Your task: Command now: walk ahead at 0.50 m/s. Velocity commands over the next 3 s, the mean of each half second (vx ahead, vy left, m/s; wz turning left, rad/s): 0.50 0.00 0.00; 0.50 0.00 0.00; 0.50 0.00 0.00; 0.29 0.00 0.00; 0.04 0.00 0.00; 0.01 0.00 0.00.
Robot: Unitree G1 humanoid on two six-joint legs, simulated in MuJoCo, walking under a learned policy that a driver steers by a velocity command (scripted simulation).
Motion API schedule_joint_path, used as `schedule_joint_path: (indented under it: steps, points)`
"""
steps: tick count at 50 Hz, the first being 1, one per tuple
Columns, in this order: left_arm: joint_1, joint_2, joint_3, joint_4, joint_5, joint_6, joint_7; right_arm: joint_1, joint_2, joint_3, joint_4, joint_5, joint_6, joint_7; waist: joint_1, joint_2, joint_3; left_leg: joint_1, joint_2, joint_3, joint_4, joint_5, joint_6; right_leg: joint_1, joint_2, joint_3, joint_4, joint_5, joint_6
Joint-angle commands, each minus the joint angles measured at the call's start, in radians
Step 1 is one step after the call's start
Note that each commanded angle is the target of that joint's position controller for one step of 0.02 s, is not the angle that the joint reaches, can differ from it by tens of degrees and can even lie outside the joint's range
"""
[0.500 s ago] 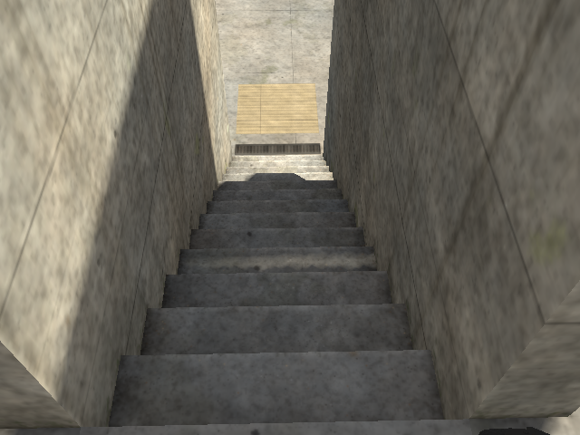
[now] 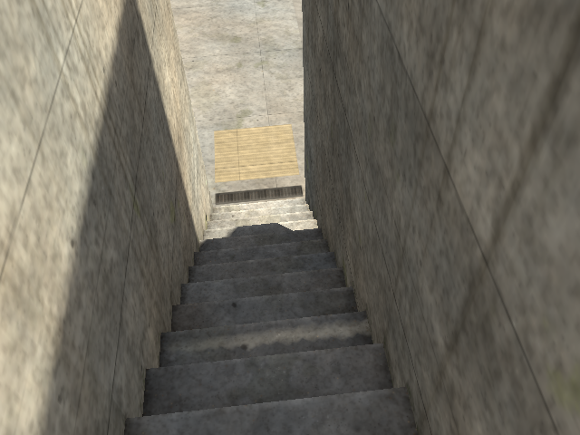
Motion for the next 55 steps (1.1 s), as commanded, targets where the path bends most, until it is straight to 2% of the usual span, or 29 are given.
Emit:
schedule_joint_path:
  steps: [1,3,5,9,10,18,20,23,25,27,28,29,30,31,32,34,35,36,37,39,41,43,45,47,48,51,53,54,55]
  points:
    - [0.397,0.223,0.075,0.061,-0.027,0.002,0.003,0.055,-0.133,-0.029,-0.043,-0.005,-0.002,0.006,0.139,-0.107,-0.11,-0.644,0.01,-0.183,0.626,-0.088,-0.003,0.566,-0.412,0.64,-0.26,-0.024,-0.299]
    - [0.228,0.136,0.049,0.015,-0.01,-0.006,-0.007,-0.041,-0.128,-0.035,-0.079,-0.002,-0.005,0.013,0.069,-0.025,-0.014,-0.569,0.078,-0.21,0.508,0.031,-0.017,0.354,-0.344,0.435,-0.312,0.077,-0.229]
    - [0.207,0.107,0.038,0.011,-0.024,-0.026,-0.002,-0.057,-0.111,-0.039,-0.086,-0.027,0.03,0.014,0.033,-0.053,0.011,-0.479,0.108,-0.213,0.368,0.11,-0.054,0.248,-0.28,0.309,-0.348,0.151,-0.16]
    - [0.313,0.174,0.052,0.057,-0.042,-0.034,0.005,-0.084,-0.062,-0.032,-0.108,-0.043,0.091,0.039,0.022,-0.085,-0.007,-0.459,0.09,-0.145,0.304,0.292,-0.081,0.208,-0.24,0.199,-0.352,0.281,-0.152]
    - [0.334,0.19,0.058,0.057,-0.012,-0.042,0.01,-0.039,-0.08,-0.045,-0.087,-0.042,0.098,0.043,0.027,-0.109,-0.022,-0.438,0.082,-0.144,0.364,0.426,-0.068,0.182,-0.231,0.185,-0.309,0.23,-0.147]
    - [0.408,0.184,0.06,0.114,-0.03,-0.086,0.048,-0.229,-0.151,-0.091,-0.183,-0.049,0.104,0.053,0.057,-0.108,0.104,-0.651,0.104,-0.268,0.137,0.805,-0.077,0.206,-0.223,0.272,-0.073,-0.137,-0.112]
    - [0.393,0.183,0.06,0.106,-0.026,-0.08,0.054,-0.246,-0.132,-0.084,-0.197,-0.064,0.104,0.052,0.073,-0.084,0.066,-0.602,0.124,-0.262,0.113,0.889,-0.077,0.159,-0.204,0.267,0.026,-0.236,-0.094]
    - [0.379,0.176,0.055,0.112,-0.021,-0.072,0.054,-0.32,-0.085,-0.053,-0.226,-0.045,0.087,0.057,0.102,-0.081,0.113,-0.486,0.145,-0.225,0.007,0.927,-0.088,0.026,-0.191,0.252,0.106,-0.323,-0.07]
    - [0.35,0.179,0.052,0.113,-0.007,-0.074,0.08,-0.309,-0.084,-0.045,-0.215,-0.02,0.067,0.062,0.104,-0.063,0.15,-0.332,0.17,-0.173,-0.174,0.977,-0.088,-0.055,-0.176,0.215,0.172,-0.295,-0.059]
    - [0.304,0.189,0.051,0.11,0.01,-0.077,0.075,-0.002,-0.136,-0.07,-0.114,-0.017,0.074,0.044,-0.003,-0.077,0.045,-0.081,0.141,-0.104,-0.052,1.024,-0.071,-0.11,-0.165,0.166,0.439,-0.241,-0.032]
    - [0.347,0.176,0.053,0.132,0.02,-0.073,0.054,0.096,-0.163,-0.076,-0.067,-0.008,0.061,0.03,-0.021,0.029,0.005,-0.013,0.095,-0.02,-0.263,1.035,-0.082,0.01,-0.088,0.07,0.651,-0.233,-0.008]
    - [0.355,0.157,0.055,0.158,0.0,-0.052,0.062,0.232,-0.162,-0.077,-0.009,-0.028,0.049,0.022,-0.085,0.067,0.0,0.055,0.117,-0.035,-0.516,1.06,-0.069,0.091,-0.03,0.054,0.897,-0.114,-0.014]
    - [0.343,0.137,0.06,0.167,0.01,-0.02,0.065,0.383,-0.219,-0.098,0.033,-0.053,0.053,0.013,-0.169,0.151,-0.031,0.27,0.161,-0.078,-0.456,0.841,-0.033,-0.104,0.071,0.075,1.375,-0.389,-0.02]
    - [0.455,0.049,0.055,0.116,-0.035,-0.029,0.044,0.405,-0.304,-0.077,0.037,-0.077,0.015,0.029,-0.031,0.376,-0.049,0.466,0.295,-0.196,0.049,1.632,0.012,-0.512,0.161,0.151,1.744,-0.843,0.016]
    - [0.485,0.068,0.044,0.089,-0.053,-0.041,0.048,0.385,-0.283,-0.078,-0.002,-0.037,0.012,0.037,-0.023,0.323,-0.137,0.483,0.411,-0.37,0.047,1.567,0.066,-0.686,0.11,0.213,1.724,-0.745,0.001]
    - [0.386,0.119,0.053,0.099,-0.016,-0.037,0.041,0.204,-0.189,-0.049,-0.067,-0.021,-0.015,0.043,0.012,0.094,-0.057,0.139,0.421,-0.392,-0.129,0.861,0.154,-0.672,0.023,0.244,1.504,-0.394,-0.004]
    - [0.383,0.114,0.051,0.076,0.007,-0.007,0.041,0.207,-0.278,-0.076,-0.039,0.008,-0.018,0.02,0.035,0.292,-0.089,0.002,0.532,-0.654,-0.25,0.324,0.295,-0.671,-0.005,0.229,1.497,-0.377,0.039]
    - [0.265,0.15,0.05,0.067,0.03,0.028,0.044,0.214,-0.201,-0.049,-0.018,0.012,-0.027,0.016,0.026,0.179,0.021,-0.15,0.486,-0.684,-0.288,0.129,0.282,-0.694,-0.029,0.232,1.502,-0.329,0.059]
    - [0.133,0.126,0.046,0.018,0.02,0.039,0.047,0.152,-0.121,-0.014,-0.015,0.006,-0.042,0.014,0.046,0.064,0.13,-0.292,0.407,-0.61,-0.254,-0.028,0.206,-0.737,-0.031,0.308,1.257,-0.097,0.089]
    - [0.11,0.084,0.03,0.006,0.0,0.056,0.024,0.104,-0.072,0.012,-0.026,0.017,-0.059,-0.015,0.121,0.0,0.181,-0.563,0.31,-0.471,-0.231,-0.038,0.148,-0.557,-0.025,0.246,0.896,0.137,0.148]
    - [0.195,0.033,0.013,0.072,0.028,0.071,0.015,0.142,-0.139,0.002,-0.012,0.013,-0.046,-0.021,0.114,0.048,0.085,-0.56,0.295,-0.421,-0.244,0.14,0.148,-0.369,-0.045,0.173,0.756,0.209,0.156]
    - [0.23,0.096,0.037,0.081,0.025,0.077,0.028,0.209,-0.198,-0.029,0.008,0.013,-0.065,-0.008,0.104,0.138,0.027,-0.441,0.309,-0.433,-0.186,0.282,0.149,-0.359,-0.041,0.151,0.827,0.176,0.132]
    - [0.0,0.127,0.059,0.0,0.013,0.053,0.018,0.3,-0.108,-0.019,0.049,0.027,-0.077,-0.016,-0.003,0.109,0.104,-0.172,0.263,-0.461,-0.028,-0.05,0.154,-0.672,-0.053,0.28,0.587,0.417,0.096]
    - [-0.103,0.138,0.076,-0.025,0.008,0.015,0.009,0.333,-0.12,-0.03,0.027,0.003,-0.075,-0.025,-0.067,0.075,0.098,-0.043,0.262,-0.519,0.016,-0.028,0.192,-0.736,-0.024,0.323,0.44,0.425,0.111]
    - [-0.095,0.111,0.065,-0.049,0.012,0.0,-0.004,0.265,-0.111,-0.026,-0.004,-0.003,-0.077,-0.035,-0.029,0.019,0.088,-0.155,0.243,-0.447,0.029,-0.016,0.183,-0.582,-0.023,0.267,0.28,0.589,0.125]
    - [-0.159,0.05,0.051,-0.07,-0.033,-0.007,-0.036,0.189,-0.083,-0.02,-0.043,-0.007,-0.059,-0.024,-0.072,0.046,0.101,-0.404,0.191,-0.325,-0.006,-0.055,0.155,-0.161,-0.031,0.114,0.063,0.624,0.146]
    - [-0.112,0.057,0.05,-0.088,-0.051,-0.003,-0.045,0.172,-0.069,-0.028,-0.034,-0.033,-0.05,-0.028,-0.083,0.11,0.118,-0.358,0.173,-0.258,0.112,0.033,0.125,-0.068,-0.082,0.125,-0.103,0.734,0.118]
    - [0.108,0.057,0.063,-0.009,-0.022,0.005,-0.027,0.119,-0.098,-0.034,-0.032,-0.036,-0.046,-0.02,0.013,0.177,0.008,-0.442,0.197,-0.265,0.268,0.101,0.121,0.153,-0.032,0.073,0.172,0.758,0.107]
    - [0.294,0.117,0.079,0.038,-0.028,0.001,-0.008,0.128,-0.097,-0.035,-0.035,-0.042,-0.048,-0.006,0.071,0.129,-0.039,-0.366,0.129,-0.192,0.461,0.203,0.088,0.238,0.002,0.04,0.081,0.684,0.107]
Next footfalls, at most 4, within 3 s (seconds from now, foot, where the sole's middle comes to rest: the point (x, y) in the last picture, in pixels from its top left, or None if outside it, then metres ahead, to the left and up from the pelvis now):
0.60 left None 0.36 0.22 -0.95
1.14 right None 0.62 -0.05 -1.14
1.64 left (249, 378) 0.90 0.19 -1.33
2.04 right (277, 345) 1.12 0.10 -1.52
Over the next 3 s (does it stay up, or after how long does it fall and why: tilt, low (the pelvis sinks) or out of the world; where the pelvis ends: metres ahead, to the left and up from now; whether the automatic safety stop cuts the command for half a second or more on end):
stays up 1.09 0.22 -0.74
